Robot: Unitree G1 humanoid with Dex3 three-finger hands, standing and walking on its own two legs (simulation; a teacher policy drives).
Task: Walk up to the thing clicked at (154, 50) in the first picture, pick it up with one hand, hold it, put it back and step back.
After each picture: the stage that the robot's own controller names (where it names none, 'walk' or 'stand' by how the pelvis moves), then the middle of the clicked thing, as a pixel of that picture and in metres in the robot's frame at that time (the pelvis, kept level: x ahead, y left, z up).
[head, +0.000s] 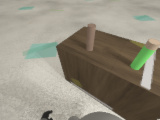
stand; (143, 56) +0.52 -0.35 +0.09
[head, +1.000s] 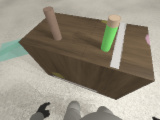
walk; (109, 35) +0.59 -0.06 +0.12
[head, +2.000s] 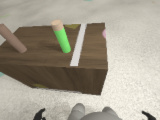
walk; (62, 38) +0.56 +0.27 +0.13
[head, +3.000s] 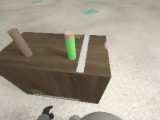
walk; (70, 46) +0.56 +0.21 +0.09
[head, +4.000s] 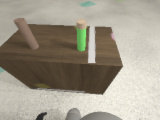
stand; (81, 37) +0.62 +0.12 +0.11
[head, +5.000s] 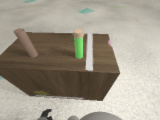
stand; (78, 45) +0.58 +0.14 +0.09
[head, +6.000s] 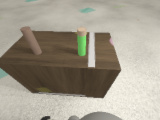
stand; (81, 43) +0.62 +0.12 +0.08
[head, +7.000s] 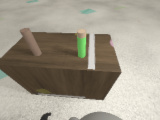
stand; (81, 44) +0.61 +0.11 +0.08
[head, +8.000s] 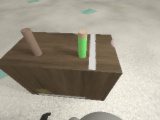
stand; (82, 45) +0.60 +0.11 +0.08
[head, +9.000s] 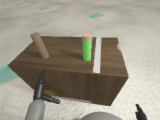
rise first; (87, 48) +0.59 +0.10 +0.09
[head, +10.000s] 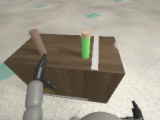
go down; (85, 45) +0.62 +0.08 +0.09
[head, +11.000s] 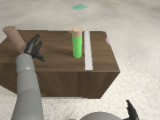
go down; (77, 43) +0.58 +0.10 +0.10
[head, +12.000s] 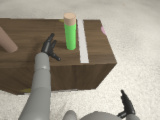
close in; (70, 34) +0.60 +0.11 +0.12
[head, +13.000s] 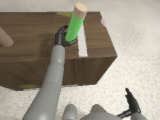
close; (74, 26) +0.61 +0.07 +0.16
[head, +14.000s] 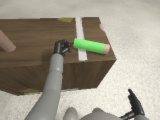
lift; (91, 46) +0.55 -0.04 +0.06
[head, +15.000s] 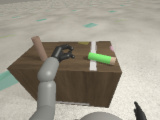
lift; (101, 58) +0.62 -0.07 +0.02
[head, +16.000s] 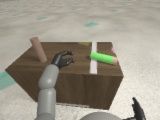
hold; (103, 58) +0.63 -0.09 +0.01
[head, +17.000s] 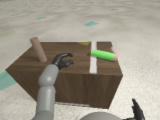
hold; (104, 55) +0.67 -0.10 +0.01
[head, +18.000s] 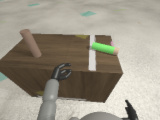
crouch; (104, 48) +0.70 -0.11 +0.01
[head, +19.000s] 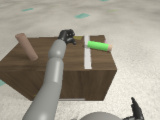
crouch; (99, 46) +0.75 -0.11 +0.01
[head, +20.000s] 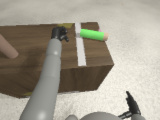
lower; (93, 34) +0.74 -0.11 +0.01
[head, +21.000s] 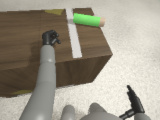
lower; (88, 20) +0.78 -0.10 +0.07
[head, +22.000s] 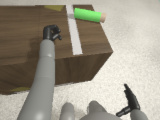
lower; (89, 15) +0.81 -0.11 +0.07
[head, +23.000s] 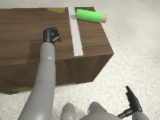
lower; (91, 16) +0.83 -0.12 +0.07
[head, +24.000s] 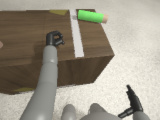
loosen; (92, 16) +0.84 -0.13 +0.07
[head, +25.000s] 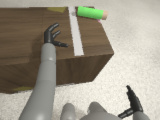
withdraw; (92, 13) +0.87 -0.13 +0.07
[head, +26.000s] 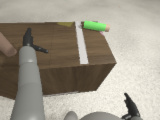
sink last; (96, 26) +0.86 -0.14 +0.04
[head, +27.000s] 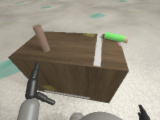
sink last; (116, 37) +0.91 -0.18 +0.04
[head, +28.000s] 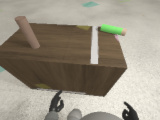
stand; (113, 29) +0.90 -0.19 +0.05
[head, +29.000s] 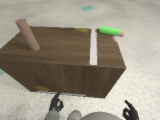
stand; (111, 31) +0.91 -0.19 +0.05
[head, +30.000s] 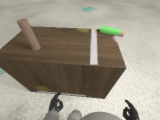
stand; (111, 31) +0.93 -0.20 +0.05
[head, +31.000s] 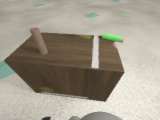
stand; (112, 37) +0.95 -0.22 +0.00
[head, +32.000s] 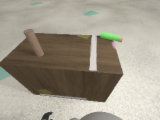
stand; (111, 36) +0.94 -0.20 -0.01
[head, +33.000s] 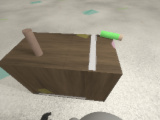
stand; (111, 35) +0.95 -0.20 -0.01
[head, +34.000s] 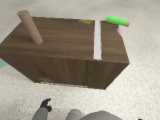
walk; (117, 20) +1.00 -0.25 +0.02
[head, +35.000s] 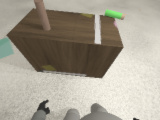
walk; (114, 14) +1.24 -0.24 +0.00
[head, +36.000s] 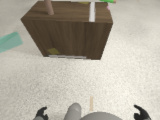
walk; out of the picture +1.61 -0.12 +0.02
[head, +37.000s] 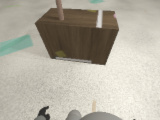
stand; (113, 31) +2.03 -0.47 -0.63
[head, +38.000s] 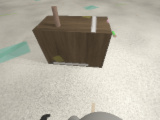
stand; (113, 34) +2.31 -0.66 -0.75
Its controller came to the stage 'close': yes
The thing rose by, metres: 0.00
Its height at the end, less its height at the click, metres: -0.83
